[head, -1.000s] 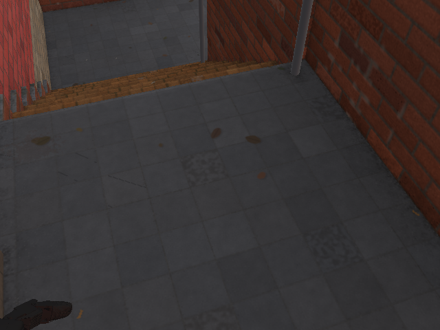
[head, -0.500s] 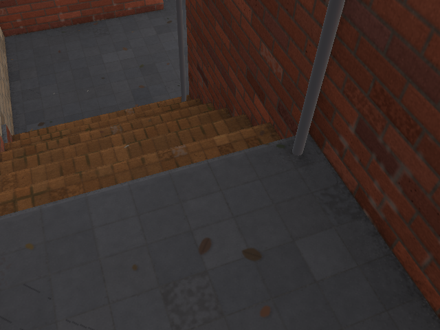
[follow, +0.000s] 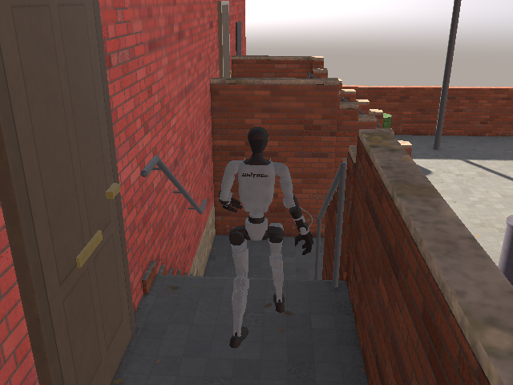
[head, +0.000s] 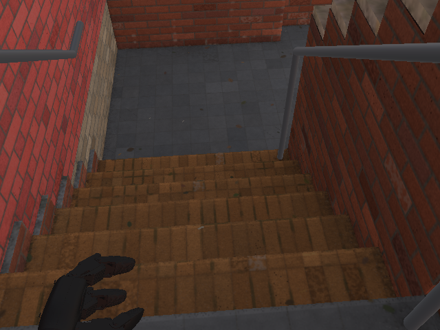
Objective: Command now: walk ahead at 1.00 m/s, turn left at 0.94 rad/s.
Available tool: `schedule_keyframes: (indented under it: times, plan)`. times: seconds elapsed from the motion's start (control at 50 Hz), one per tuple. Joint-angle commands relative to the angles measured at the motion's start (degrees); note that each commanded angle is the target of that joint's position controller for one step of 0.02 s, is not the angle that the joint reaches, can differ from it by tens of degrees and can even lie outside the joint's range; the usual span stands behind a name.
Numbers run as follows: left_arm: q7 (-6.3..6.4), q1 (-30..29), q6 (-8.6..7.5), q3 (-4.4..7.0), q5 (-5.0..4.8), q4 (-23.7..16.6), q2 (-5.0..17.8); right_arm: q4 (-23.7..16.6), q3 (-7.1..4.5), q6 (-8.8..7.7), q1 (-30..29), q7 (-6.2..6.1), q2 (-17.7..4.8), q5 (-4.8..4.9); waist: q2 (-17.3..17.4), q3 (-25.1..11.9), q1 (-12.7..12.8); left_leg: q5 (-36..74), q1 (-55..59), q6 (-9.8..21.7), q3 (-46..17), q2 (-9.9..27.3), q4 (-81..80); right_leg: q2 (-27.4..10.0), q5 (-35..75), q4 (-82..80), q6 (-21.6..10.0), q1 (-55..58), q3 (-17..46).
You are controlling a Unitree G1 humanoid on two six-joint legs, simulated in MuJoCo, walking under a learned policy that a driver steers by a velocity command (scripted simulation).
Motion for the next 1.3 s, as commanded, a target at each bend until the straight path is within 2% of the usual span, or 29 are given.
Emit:
schedule_keyframes:
  times: [0.02,0.04,0.1,0.3,0.34,0.4,0.42,0.44,0.48,0.56,0.58,0.62,0.68,0.74,0.78,0.8,0.84,0.86,0.88,0.92,0.98,1.02,1.1,1.14,1.18,1.24,1.26,1.28,1.3]
  plan:
    - [3.04,37.66,-0.47,7.42,1.22,5.05,16.97,-7.19,0.01,-1.72,-8.68,-0.48,-1.51,-1.27,-11.35,-20.41,20.62,10.38,-31.62,0.86,2.34,2.64,45.65,-14.98,-30.55,1.93,-1.64,53.77,15.75]
    - [2.71,28.0,0.04,8.29,1.89,3.39,20.94,-11.53,1.61,-1.64,-0.25,-0.18,1.54,2.29,-28.91,-24.97,10.26,-1.17,-45.58,-0.78,7.21,-0.42,56.99,-26.46,-37.55,-15.67,-7.39,56.18,52.6]
    - [1.8,20.18,0.69,6.2,1.05,4.4,7.05,-9.8,0.76,0.9,-12.28,0.16,-4.25,-1.78,-1.46,-4.66,11.49,12.25,-49.99,-0.81,12.0,9.76,55.77,-17.18,-24.43,-13.13,-7.74,35.1,24.58]
    - [1.63,22.91,-2.52,4.95,-1.05,13.47,7.23,-18.67,2.89,4.21,-26.86,4.09,0.13,-1.67,-2.46,7.13,5.56,30.1,-35.88,-0.2,23.73,10.07,22.15,-8.15,14.72,-17.85,-1.62,14.62,-16.83]
    - [2.15,24.45,-2.36,6.16,-0.58,14.52,11.69,-16.66,2.7,4.29,-22.94,4.96,0.04,-1.52,-4.35,3.64,3.8,28.05,-24.81,1.89,27.93,6.06,22.3,-8.49,37.76,-10.66,-1.48,16.96,-20.37]
    - [2.12,7.28,-1.18,7.59,-0.75,7.89,17.12,-3.83,-3.19,3.98,16.95,1.27,-10.12,-1.05,-2.7,-15.06,-18.5,27.49,19.68,10.17,22.43,3.37,30.21,-8.63,53.1,42.08,0.47,-3.82,-17.93]
    - [1.51,6.33,-0.09,7.02,0.28,8.7,12.88,-3.63,-3.49,4.1,11.52,0.27,-11.26,0.95,12.91,-7.59,-16.55,27.18,17.1,13.22,17.31,5.35,17.59,2.73,-8.35,68.81,1.68,-15.32,-17.29]
    - [1.8,14.84,-0.48,4.92,1.32,4.59,7.17,-7.06,-0.91,4.63,-5.02,-0.78,-9.56,1.65,21.22,-0.16,-0.68,54.5,11.67,16.13,3.33,11.91,15.26,2.03,-24.18,71.9,5.03,-29.65,-10.19]
    - [1.78,21.48,-1.42,4.95,1.27,3.15,10.67,-10.35,-0.26,4.15,-9.6,-2.76,-7.63,-1.49,1.05,-5.8,4.76,30.61,-5.06,21.01,-20.59,22.07,-2.92,-2.16,-21.49,53.95,5.28,-18.73,1.13]
    - [1.94,18.49,4.4,5.46,2.38,2.68,8.4,-7.44,-0.61,-1.66,-14.31,-0.06,-8.51,-3.72,-3.98,-1.19,10.67,31.05,-33.87,12.89,-4.55,14.45,4.22,-2.0,-7.28,35.16,3.14,1.8,-3.81]
    - [0.59,20.13,5.97,6.81,3.35,3.76,8.73,-5.08,-0.37,-1.54,-11.77,-2.6,-7.38,-2.87,-15.61,3.05,13.33,31.63,-37.58,6.05,-3.11,11.64,12.81,-0.07,12.44,24.3,0.44,3.17,-2.76]
    - [-2.77,24.58,6.77,4.86,2.77,5.51,2.61,-5.48,0.31,-1.81,-14.81,-4.35,-6.82,-0.15,-7.57,-0.94,15.78,24.08,-43.91,1.76,5.86,7.63,17.98,1.76,32.56,15.11,-2.81,17.36,-3.57]
    - [-5.93,25.41,5.81,5.57,-0.12,7.32,4.34,-7.04,0.99,-2.17,-20.65,-5.38,-4.22,-0.79,0.53,-3.02,15.75,7.8,-49.03,-0.54,14.61,8.94,26.01,6.78,42.69,18.65,-3.87,27.11,-4.28]
    - [-4.8,32.67,6.6,6.72,2.65,11.07,6.22,-5.9,-0.32,-1.65,-22.67,-5.55,-4.98,-2.05,4.43,-2.87,18.17,32.34,-33.84,-0.64,13.77,16.86,38.69,6.14,23.1,21.17,-6.04,21.75,-6.19]
    - [-3.34,43.6,6.53,8.19,1.44,13.3,8.45,-4.64,-0.94,-0.58,-24.06,-6.3,-5.32,-2.04,-0.48,2.81,25.05,57.57,-34.75,-2.13,20.88,12.16,74.21,2.52,8.48,-5.05,-14.76,26.16,-5.82]
    - [-3.54,47.89,6.47,7.9,-0.18,16.62,6.27,-6.17,-1.2,0.54,-29.18,-6.6,-3.91,-3.18,-10.48,5.7,28.77,17.26,-54.74,-2.01,26.47,4.22,98.14,-2.69,30.1,-11.89,-18.78,40.2,0.76]
    - [-2.29,43.91,4.63,6.02,-1.98,15.93,8.49,-16.35,1.53,0.03,-33.05,-7.36,-0.7,-6.84,-10.44,10.55,17.46,-5.11,-76.02,-2.05,18.49,4.73,76.28,-0.35,55.65,6.81,-11.1,40.62,20.0]
    - [-1.73,42.34,4.02,5.47,-0.92,16.25,7.14,-15.5,1.14,-0.96,-31.65,-6.78,-2.21,-6.74,-1.23,7.78,14.71,0.98,-73.88,-2.66,15.11,8.04,64.08,-1.53,36.94,6.3,-12.08,36.61,25.02]
    - [0.65,39.22,2.19,4.79,-3.08,16.51,6.53,-14.07,2.32,-0.85,-32.3,-3.9,3.12,-7.13,20.91,6.04,8.7,14.79,-63.46,-6.86,13.85,8.88,56.23,-6.16,28.26,1.38,-9.99,22.97,35.02]
    - [2.06,30.84,0.27,8.0,-0.08,15.61,16.8,-11.75,1.89,0.85,-26.99,-3.4,0.61,-5.44,7.79,2.77,4.16,19.92,-51.26,-10.7,7.86,11.75,40.04,-12.43,22.28,-5.63,-15.75,13.55,53.25]
    - [0.93,36.25,-0.5,5.6,-2.79,17.71,6.02,-12.87,0.94,1.04,-38.68,-2.44,-4.45,-3.75,6.61,4.63,12.05,44.55,-56.53,-6.87,10.6,10.47,19.71,1.91,12.2,9.37,-11.57,22.55,34.27]
    - [0.88,37.35,1.12,3.64,-4.21,20.52,-0.5,-12.09,4.58,-0.36,-38.92,0.86,7.14,-2.45,1.62,0.2,15.79,64.6,-23.59,-5.49,17.89,4.53,7.2,10.51,-0.62,11.11,-6.88,4.09,21.64]
    - [1.21,38.25,3.45,5.01,-1.16,22.81,2.54,-7.26,3.77,-2.39,-26.6,0.18,5.93,-1.88,-6.47,0.79,12.83,55.76,-12.32,-4.59,15.91,3.9,10.27,9.95,4.02,29.42,-8.68,3.27,21.82]
    - [1.51,26.02,4.19,6.78,-0.74,20.19,7.96,-1.54,1.97,-4.22,-2.64,-0.83,2.44,-3.68,-2.52,-1.82,-3.05,58.91,13.98,-1.16,10.01,8.53,0.53,12.71,21.73,58.05,-4.12,-11.18,15.33]
    - [2.87,32.7,4.68,7.37,-3.12,16.18,5.4,-2.29,0.04,-4.26,0.19,-1.45,-3.22,-1.91,6.59,-3.78,2.14,104.43,30.42,6.39,-2.27,35.93,10.32,12.45,-46.4,80.28,-0.88,-31.53,4.3]
    - [1.59,26.25,3.47,8.86,2.4,16.22,7.35,-1.67,0.21,-5.04,-5.11,-1.1,3.6,0.2,-2.78,1.79,5.23,65.83,11.78,2.81,6.47,28.3,4.91,0.81,-26.92,50.16,-1.68,-33.63,3.45]
    - [-5.51,30.88,0.23,2.26,9.27,16.87,-6.75,-7.05,5.12,-4.61,-17.1,-1.01,13.71,-6.08,-6.3,-14.75,8.59,51.33,-0.83,1.19,12.38,22.38,0.0,-3.23,-0.57,29.08,-1.72,-16.79,3.96]
    - [-6.73,33.47,-0.1,3.32,9.72,19.99,-8.0,-9.04,4.19,-3.1,-23.87,-1.21,9.13,-7.35,4.67,-1.49,14.61,61.05,-28.26,5.63,12.13,27.17,7.16,-3.56,-4.21,31.29,1.25,-0.46,-0.6]
    - [-7.91,40.12,-0.79,0.86,8.53,20.78,-9.42,-11.5,4.02,-2.23,-28.62,-2.31,5.66,-10.85,6.26,-6.44,17.16,51.2,-47.69,4.63,13.13,27.84,13.33,-4.12,5.33,39.2,2.57,19.26,-0.62]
